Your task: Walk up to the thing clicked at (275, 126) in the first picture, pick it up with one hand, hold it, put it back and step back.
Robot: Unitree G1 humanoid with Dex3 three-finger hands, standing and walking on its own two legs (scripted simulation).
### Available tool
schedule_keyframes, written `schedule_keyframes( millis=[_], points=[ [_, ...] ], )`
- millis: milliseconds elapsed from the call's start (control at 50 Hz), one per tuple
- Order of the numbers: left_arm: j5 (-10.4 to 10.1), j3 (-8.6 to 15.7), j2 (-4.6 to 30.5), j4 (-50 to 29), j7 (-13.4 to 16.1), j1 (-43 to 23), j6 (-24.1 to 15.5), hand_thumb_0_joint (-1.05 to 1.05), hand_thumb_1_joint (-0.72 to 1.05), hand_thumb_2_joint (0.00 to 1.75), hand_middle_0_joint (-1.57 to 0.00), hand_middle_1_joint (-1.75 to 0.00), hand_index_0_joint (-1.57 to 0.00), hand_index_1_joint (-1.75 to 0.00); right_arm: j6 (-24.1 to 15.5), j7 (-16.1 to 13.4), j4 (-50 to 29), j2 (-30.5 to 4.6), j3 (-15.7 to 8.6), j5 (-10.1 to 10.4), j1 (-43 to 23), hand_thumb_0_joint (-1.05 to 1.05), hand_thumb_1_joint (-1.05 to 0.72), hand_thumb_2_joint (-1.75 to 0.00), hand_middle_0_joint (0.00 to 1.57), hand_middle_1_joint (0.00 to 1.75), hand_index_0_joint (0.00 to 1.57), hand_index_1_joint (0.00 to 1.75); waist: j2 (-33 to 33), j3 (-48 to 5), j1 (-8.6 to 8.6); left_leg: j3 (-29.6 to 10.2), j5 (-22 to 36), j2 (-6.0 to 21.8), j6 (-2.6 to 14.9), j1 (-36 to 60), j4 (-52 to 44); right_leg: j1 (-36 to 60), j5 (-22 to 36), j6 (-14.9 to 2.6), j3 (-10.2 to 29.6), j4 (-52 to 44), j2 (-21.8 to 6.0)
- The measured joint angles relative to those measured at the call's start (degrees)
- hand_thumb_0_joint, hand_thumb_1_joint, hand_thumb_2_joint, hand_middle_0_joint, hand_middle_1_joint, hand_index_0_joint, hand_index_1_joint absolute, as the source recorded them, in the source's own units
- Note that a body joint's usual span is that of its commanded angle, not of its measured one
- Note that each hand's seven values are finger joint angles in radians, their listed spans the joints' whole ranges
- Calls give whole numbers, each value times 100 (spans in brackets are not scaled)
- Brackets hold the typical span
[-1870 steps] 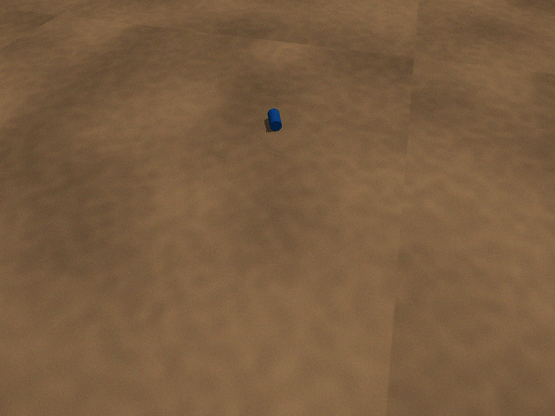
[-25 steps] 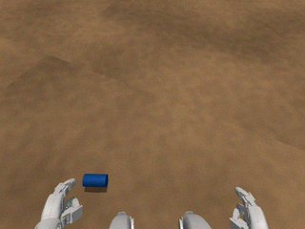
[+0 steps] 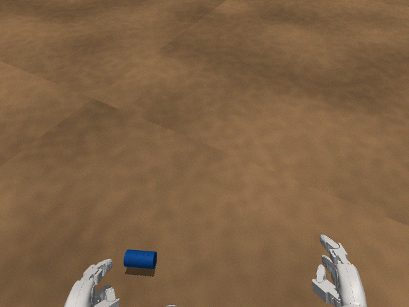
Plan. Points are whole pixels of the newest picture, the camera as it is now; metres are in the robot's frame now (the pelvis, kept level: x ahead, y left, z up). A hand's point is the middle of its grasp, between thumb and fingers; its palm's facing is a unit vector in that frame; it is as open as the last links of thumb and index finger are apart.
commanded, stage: home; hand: left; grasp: from above
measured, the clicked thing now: (140, 259) +0.45 +0.30 -0.68
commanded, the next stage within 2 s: stand in 1.66 s
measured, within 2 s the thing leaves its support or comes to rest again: neither
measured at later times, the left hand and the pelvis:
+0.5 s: hand (114, 300) +0.17 +0.19 -0.05, palm faces +0.04 -0.98 -0.19, open 7.4 cm; pelvis +0.00 +0.01 +0.00, yaw -1 degrees
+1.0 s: hand (113, 298) +0.17 +0.19 -0.05, palm faces +0.04 -0.98 -0.20, open 7.4 cm; pelvis +0.01 +0.01 +0.00, yaw -1 degrees
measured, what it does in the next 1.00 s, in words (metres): stands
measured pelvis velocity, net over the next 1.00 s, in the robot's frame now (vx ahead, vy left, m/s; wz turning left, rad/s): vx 0.01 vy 0.01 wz -0.01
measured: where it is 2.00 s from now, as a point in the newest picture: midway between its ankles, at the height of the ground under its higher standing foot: outside the picture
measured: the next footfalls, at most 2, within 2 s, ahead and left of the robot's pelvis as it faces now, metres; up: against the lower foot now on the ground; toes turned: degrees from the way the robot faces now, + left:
none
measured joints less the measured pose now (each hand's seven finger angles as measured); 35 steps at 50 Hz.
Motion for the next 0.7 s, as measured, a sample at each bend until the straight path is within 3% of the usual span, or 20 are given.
schedule_keyframes(
  millis=[700],
  points=[
    [-3, -14, 52, -61, 31, 23, 24, 1, 90, 90, -20, -29, -20, -30, -46, -17, 129, 53, -14, -4, 132, 1, -90, -90, 20, 30, 20, 30, 14, -14, -59, 77, -78, 7, 65, 48, 33, 59, 5, 67, 80, -63, 7]
  ],
)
